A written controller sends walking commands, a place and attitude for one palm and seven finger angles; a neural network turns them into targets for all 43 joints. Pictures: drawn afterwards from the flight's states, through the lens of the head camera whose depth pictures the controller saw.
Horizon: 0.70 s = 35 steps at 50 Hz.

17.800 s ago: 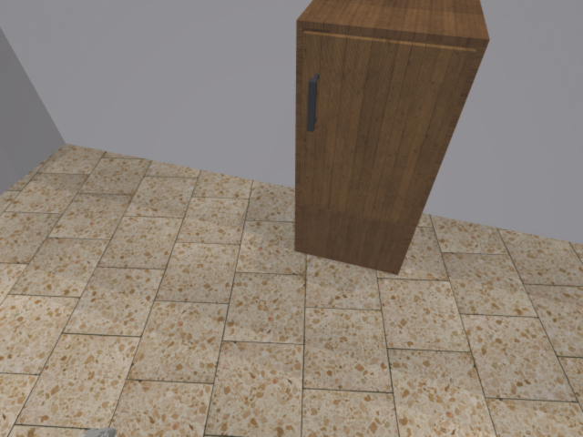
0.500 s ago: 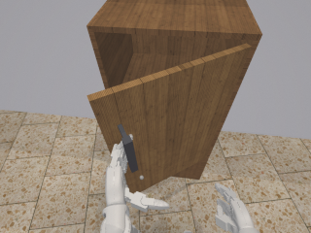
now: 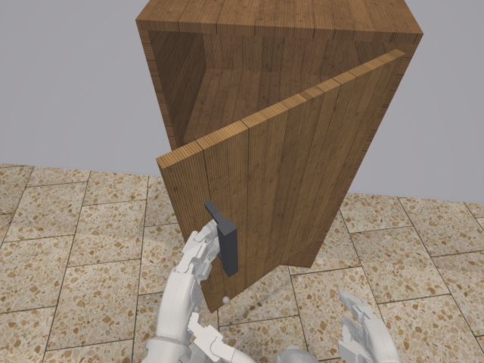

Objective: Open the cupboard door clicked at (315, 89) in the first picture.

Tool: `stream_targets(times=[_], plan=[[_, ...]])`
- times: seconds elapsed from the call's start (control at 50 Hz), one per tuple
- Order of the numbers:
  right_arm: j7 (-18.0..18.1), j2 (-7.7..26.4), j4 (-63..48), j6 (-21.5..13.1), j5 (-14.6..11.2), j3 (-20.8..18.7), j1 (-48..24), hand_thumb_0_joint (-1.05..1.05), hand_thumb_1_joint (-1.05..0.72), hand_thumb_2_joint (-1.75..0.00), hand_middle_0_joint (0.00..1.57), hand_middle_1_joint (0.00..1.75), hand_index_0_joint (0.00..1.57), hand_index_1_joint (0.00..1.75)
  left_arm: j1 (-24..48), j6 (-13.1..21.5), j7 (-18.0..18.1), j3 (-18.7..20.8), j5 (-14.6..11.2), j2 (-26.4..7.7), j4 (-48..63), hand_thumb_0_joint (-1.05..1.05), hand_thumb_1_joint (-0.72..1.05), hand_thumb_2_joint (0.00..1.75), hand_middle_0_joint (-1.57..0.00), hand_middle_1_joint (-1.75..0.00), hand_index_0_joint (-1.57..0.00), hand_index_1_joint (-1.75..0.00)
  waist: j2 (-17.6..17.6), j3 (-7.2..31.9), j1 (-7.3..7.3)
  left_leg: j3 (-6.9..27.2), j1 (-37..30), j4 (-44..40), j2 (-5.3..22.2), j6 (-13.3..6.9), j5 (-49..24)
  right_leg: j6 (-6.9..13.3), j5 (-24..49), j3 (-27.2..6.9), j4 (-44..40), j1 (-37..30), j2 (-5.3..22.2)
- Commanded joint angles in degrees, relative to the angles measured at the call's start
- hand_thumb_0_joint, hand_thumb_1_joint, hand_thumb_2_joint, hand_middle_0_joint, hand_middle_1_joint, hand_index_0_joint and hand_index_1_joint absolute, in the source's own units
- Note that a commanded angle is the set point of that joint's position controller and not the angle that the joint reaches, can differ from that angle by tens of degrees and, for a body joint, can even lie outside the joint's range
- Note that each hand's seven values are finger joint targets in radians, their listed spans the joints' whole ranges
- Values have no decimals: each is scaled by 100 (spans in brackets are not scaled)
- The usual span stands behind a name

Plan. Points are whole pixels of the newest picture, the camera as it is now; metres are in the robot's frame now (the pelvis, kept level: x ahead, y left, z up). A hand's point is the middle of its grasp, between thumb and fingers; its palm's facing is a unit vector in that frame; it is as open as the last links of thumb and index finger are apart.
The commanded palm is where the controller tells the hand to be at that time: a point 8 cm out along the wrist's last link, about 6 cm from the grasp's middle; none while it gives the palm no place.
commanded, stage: slide the hand sideways off the handle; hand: left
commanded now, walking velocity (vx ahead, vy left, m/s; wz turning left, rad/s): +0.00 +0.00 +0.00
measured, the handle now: (221, 241) +0.29 +0.05 +0.07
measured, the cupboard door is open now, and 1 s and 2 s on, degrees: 41 40 40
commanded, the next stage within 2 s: draw the hand back to the body in 0.64 s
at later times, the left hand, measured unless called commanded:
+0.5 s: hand (180, 321) +0.18 +0.09 +0.06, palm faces -0.06 -1.00 +0.02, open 16.1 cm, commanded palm +0.15 +0.15 +0.06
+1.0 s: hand (139, 324) +0.17 +0.13 +0.10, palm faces -0.06 -1.00 -0.03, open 16.3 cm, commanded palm +0.14 +0.19 +0.11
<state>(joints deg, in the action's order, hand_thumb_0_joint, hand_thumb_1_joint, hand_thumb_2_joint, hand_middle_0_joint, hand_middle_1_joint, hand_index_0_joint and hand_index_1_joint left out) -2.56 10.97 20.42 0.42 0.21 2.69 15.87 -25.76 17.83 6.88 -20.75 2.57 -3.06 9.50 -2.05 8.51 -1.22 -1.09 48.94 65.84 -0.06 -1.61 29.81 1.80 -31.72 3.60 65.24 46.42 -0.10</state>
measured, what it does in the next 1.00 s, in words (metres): stands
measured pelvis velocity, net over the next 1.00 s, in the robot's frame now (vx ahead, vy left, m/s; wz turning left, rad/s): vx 0.00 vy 0.00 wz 0.00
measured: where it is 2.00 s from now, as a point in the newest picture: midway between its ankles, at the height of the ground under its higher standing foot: outside the picture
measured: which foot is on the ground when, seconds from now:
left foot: down 0.00-1.00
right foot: down 0.00-1.00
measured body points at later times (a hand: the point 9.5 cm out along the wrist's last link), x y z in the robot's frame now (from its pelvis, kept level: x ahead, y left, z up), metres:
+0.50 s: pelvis +0.00 +0.00 -0.01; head +0.06 +0.00 +0.44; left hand +0.18 +0.15 +0.06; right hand +0.20 -0.22 -0.08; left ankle +0.03 +0.10 -0.65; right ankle +0.01 -0.10 -0.65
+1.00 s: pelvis +0.00 +0.00 +0.00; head +0.03 +0.00 +0.45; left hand +0.17 +0.19 +0.10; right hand +0.19 -0.21 -0.06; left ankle +0.03 +0.10 -0.65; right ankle +0.01 -0.10 -0.65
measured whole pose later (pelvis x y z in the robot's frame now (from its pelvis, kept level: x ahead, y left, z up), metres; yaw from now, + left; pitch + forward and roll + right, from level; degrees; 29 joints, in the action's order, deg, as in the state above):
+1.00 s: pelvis +0.00 +0.00 +0.00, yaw +0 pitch +11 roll -3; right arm 2.3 10.8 19.3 1.5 -2.5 1.1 16.2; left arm -40.6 15.2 -6.5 -3.6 -9.5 -11.8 24.6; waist -3.1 9.6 0.4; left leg 0.4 46.7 65.7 0.7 -1.8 30.3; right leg 1.5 -31.2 4.8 62.8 42.9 -1.1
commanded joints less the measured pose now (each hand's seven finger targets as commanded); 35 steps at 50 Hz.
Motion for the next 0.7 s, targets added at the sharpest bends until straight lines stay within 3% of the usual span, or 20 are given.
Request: stream_targets(times=[0.0, 0.2, 0.26, 0.32, 0.4, 0.42, 0.46, 0.5, 0.54, 0.58, 0.62, 0.68], plan=[[65, 611, -1093, -341, -3, -329, -486, 0, -90, -90, 20, 30, 20, 30, -229, 470, 12, 290, -154, 107, 1391, 0, -50, 30, -15, -30, -15, -30, 440, 752, 17, 354, -655, -980, -89, 31, -825, 44, 1090, -160, -1100, -409, -80], [102, 642, -1180, -355, -28, -427, -414, 0, -90, -90, 20, 30, 20, 30, -1005, 759, -371, 504, -335, -178, 2013, 0, -50, 30, -15, -30, -15, -30, 272, 1047, 42, 359, -657, -769, -90, 26, -1262, 32, 1593, -174, -832, -421, -122], [155, 652, -1174, -339, -38, -441, -415, 0, -90, -90, 20, 30, 20, 30, -996, 742, -496, 655, -424, -329, 2017, 0, -50, 30, -15, -30, -15, -30, 411, 864, -37, 338, -449, -688, -92, 9, -970, -7, 1352, -227, -933, -319, -120], [212, 642, -1127, -330, -47, -462, -419, 0, -90, -90, 20, 30, 20, 30, -1087, 744, -610, 956, -499, -507, 1974, 0, -50, 30, -15, -30, -15, -30, 400, 904, 17, 320, -352, -616, -101, 15, -958, -2, 1321, -276, -913, -363, -124], [249, 628, -1164, -346, -80, -492, -432, 0, -90, -90, 20, 30, 20, 30, -1377, 709, -802, 1065, -693, -531, 2179, 0, -50, 30, -15, -30, -15, -30, 275, 1101, 91, 307, -433, -620, -110, 13, -1111, -10, 1492, -261, -894, -498, -124], [267, 620, -1155, -337, -94, -504, -439, 0, -90, -90, 20, 30, 20, 30, -1518, 687, -853, 1090, -731, -533, 2119, 0, -50, 30, -15, -30, -15, -30, 401, 1086, 79, 307, -409, -606, -106, 8, -1139, -28, 1581, -280, -924, -532, -127], [302, 633, -1136, -336, -109, -516, -443, 0, -90, -90, 20, 30, 20, 30, -1470, 679, -969, 1123, -776, -585, 2171, 0, -50, 30, -15, -30, -15, -30, 387, 966, 25, 312, -371, -585, -99, 3, -1121, -49, 1586, -278, -939, -465, -123], [320, 625, -1125, -355, -109, -532, -456, 0, -90, -90, 20, 30, 20, 30, -1612, 701, -1091, 1159, -839, -630, 2278, 0, -50, 30, -15, -30, -15, -30, 233, 1051, 60, 314, -391, -572, -101, 3, -1198, -45, 1651, -260, -885, -490, -113], [349, 616, -1091, -354, -122, -545, -483, 0, -90, -90, 20, 30, 20, 30, -1703, 703, -1207, 1263, -919, -676, 2166, 0, -50, 30, -15, -30, -15, -30, 371, 901, 38, 320, -284, -542, -103, 7, -1106, -63, 1590, -300, -935, -459, -112], [381, 610, -1053, -335, -125, -579, -549, 0, -90, -90, 20, 30, 20, 30, -1887, 718, -1297, 1522, -990, -825, 2089, 0, -50, 30, -15, -30, -15, -30, 384, 909, 126, 310, -174, -511, -100, 17, -1083, -51, 1523, -333, -924, -503, -122], [393, 619, -1067, -373, -133, -564, -531, 0, -90, -90, 20, 30, 20, 30, -1686, 772, -1384, 1414, -1057, -735, 2174, 0, -50, 30, -15, -30, -15, -30, 371, 847, 27, 314, -126, -438, -98, 11, -1004, -70, 1442, -353, -922, -383, -103], [415, 664, -1065, -422, -130, -558, -530, 0, -90, -90, 20, 30, 20, 30, -1442, 860, -1409, 1391, -1095, -759, 2278, 0, -50, 30, -15, -30, -15, -30, 169, 831, 31, 346, -109, -421, -83, 5, -830, -21, 1001, -312, -873, -160, -142]])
